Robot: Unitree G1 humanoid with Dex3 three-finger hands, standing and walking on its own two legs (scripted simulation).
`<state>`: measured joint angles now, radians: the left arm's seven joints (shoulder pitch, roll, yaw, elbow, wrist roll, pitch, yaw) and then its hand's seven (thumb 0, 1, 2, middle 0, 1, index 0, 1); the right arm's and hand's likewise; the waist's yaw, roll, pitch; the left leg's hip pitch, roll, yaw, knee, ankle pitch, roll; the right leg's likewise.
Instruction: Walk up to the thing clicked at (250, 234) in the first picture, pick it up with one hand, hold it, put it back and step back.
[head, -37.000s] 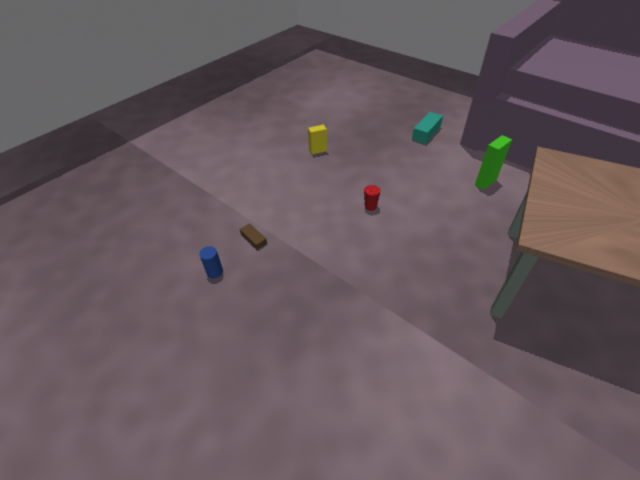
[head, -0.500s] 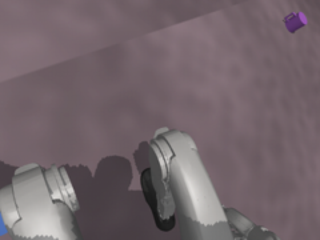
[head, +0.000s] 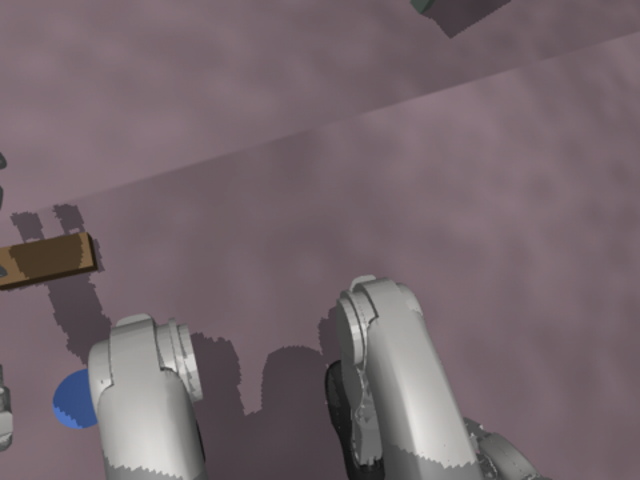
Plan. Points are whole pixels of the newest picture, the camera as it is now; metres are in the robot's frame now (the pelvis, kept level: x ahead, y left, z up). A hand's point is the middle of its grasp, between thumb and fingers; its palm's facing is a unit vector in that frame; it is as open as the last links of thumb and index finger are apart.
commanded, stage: withdraw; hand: left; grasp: from above
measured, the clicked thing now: (45, 260) +0.42 +0.35 -0.29
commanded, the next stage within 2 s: home in 0.52 s
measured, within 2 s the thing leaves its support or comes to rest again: neither
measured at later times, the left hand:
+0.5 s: hand out of the picture +0.39 +0.36 -0.13, palm faces -0.48 -0.12 -0.87, open 13.6 cm
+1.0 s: hand out of the picture +0.37 +0.34 -0.05, palm faces -0.34 -0.34 -0.88, open 10.4 cm
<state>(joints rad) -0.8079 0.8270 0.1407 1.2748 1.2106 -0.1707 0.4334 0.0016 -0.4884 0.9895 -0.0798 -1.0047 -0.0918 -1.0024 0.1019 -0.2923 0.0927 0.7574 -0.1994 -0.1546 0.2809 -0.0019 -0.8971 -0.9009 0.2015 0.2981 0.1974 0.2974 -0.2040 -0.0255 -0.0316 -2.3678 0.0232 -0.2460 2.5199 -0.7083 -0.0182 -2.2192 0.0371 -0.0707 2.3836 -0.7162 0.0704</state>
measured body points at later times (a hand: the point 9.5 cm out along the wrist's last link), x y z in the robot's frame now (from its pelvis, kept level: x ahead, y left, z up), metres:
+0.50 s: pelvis -0.02 -0.01 +0.02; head +0.20 +0.09 +0.40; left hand +0.41 +0.36 -0.08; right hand +0.07 -0.29 -0.07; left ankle +0.06 +0.13 -0.27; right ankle +0.10 -0.14 -0.27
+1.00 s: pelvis -0.01 -0.01 +0.08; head +0.20 +0.06 +0.47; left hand +0.39 +0.35 +0.00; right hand +0.10 -0.26 -0.05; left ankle +0.06 +0.13 -0.27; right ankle +0.10 -0.15 -0.27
